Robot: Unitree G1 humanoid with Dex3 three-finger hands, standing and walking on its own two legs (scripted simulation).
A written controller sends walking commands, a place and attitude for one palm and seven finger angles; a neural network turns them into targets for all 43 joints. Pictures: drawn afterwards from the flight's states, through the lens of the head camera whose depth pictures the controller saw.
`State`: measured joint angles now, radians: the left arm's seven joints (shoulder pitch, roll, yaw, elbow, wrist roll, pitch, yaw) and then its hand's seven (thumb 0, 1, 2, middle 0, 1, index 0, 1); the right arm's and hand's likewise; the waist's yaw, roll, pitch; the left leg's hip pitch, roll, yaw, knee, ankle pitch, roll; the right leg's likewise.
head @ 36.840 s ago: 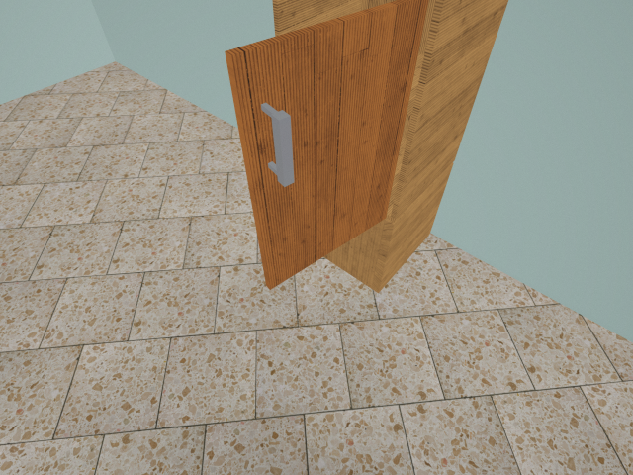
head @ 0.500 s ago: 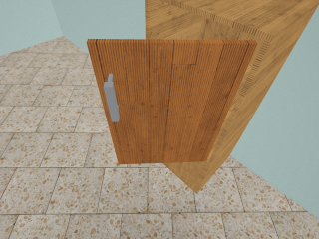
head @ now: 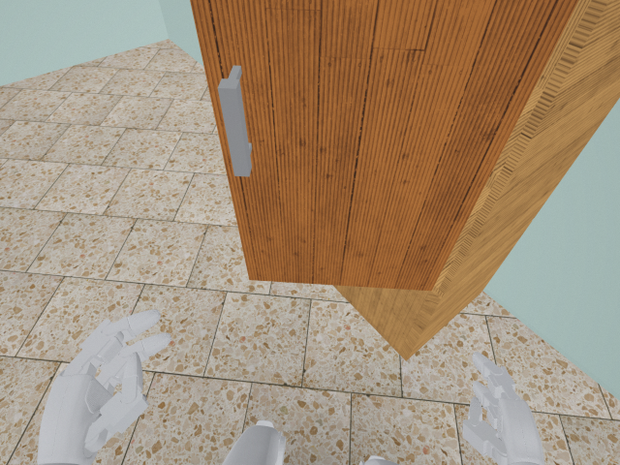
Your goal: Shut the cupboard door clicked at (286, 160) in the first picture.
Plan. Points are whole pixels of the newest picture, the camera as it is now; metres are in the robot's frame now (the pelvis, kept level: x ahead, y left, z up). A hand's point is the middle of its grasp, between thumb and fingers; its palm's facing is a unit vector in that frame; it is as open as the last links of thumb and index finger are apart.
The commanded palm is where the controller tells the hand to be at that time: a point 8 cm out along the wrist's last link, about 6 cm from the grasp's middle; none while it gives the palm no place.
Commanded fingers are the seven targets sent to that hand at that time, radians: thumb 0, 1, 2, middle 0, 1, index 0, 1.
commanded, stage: raise the hand and make a fist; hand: left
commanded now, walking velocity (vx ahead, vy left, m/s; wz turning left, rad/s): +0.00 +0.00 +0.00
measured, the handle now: (239, 123) +0.50 +0.16 +0.18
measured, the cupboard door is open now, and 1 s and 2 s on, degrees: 48 48 48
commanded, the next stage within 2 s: bring the fist close to the handle in 1.42 s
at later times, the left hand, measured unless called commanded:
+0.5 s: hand (135, 330) +0.23 +0.21 +0.12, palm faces +0.04 -1.00 -0.04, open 3.6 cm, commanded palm +0.20 +0.26 +0.13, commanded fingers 0.00 0.90 0.90 -1.12 -1.30 -1.12 -1.30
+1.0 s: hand (121, 280) +0.25 +0.21 +0.17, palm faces +0.06 -1.00 -0.05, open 3.1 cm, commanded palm +0.22 +0.26 +0.18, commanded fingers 0.00 0.90 0.90 -1.30 -1.50 -1.30 -1.50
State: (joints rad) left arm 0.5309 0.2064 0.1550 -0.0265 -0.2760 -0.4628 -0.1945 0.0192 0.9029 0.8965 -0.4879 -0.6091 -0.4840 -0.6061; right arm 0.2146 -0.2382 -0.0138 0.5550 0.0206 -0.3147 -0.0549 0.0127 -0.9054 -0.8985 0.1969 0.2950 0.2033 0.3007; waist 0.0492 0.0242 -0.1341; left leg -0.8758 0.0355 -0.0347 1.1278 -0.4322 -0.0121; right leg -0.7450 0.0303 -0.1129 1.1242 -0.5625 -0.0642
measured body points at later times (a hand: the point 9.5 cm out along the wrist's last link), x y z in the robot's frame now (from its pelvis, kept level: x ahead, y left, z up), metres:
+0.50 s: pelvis +0.03 +0.03 +0.03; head +0.06 +0.03 +0.48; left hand +0.22 +0.26 +0.12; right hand +0.20 -0.21 -0.04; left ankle +0.07 +0.13 -0.65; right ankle +0.01 -0.08 -0.65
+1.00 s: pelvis +0.02 +0.02 +0.06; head +0.01 +0.01 +0.51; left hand +0.24 +0.27 +0.18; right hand +0.20 -0.20 -0.01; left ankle +0.07 +0.13 -0.65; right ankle +0.01 -0.08 -0.65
